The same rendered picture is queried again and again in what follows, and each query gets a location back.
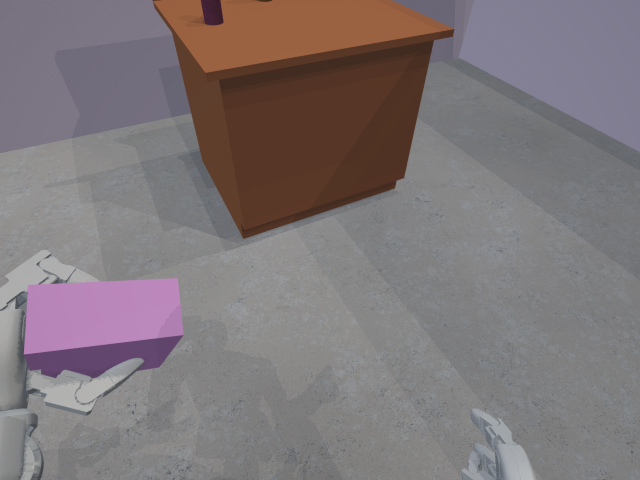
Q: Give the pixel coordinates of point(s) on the left robot hand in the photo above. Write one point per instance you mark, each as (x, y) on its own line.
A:
(70, 391)

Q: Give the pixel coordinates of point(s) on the table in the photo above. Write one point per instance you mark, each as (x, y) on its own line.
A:
(302, 106)

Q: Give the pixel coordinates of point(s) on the sponge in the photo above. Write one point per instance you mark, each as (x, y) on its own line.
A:
(90, 327)

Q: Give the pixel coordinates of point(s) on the left robot forearm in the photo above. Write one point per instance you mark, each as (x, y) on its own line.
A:
(20, 457)

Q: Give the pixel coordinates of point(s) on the right robot hand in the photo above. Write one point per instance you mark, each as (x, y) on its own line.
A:
(509, 462)

